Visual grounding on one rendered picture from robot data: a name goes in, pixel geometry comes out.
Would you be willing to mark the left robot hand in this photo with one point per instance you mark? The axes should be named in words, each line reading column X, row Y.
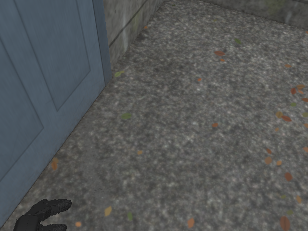
column 39, row 212

